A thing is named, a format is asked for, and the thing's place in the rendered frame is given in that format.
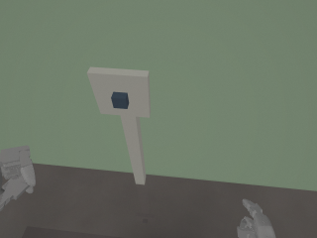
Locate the button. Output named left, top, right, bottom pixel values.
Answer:
left=111, top=91, right=129, bottom=109

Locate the panel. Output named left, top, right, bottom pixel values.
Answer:
left=87, top=66, right=151, bottom=185

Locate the robot right hand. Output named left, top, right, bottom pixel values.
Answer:
left=237, top=198, right=276, bottom=238

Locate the robot left hand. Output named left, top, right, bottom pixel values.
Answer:
left=0, top=145, right=36, bottom=211

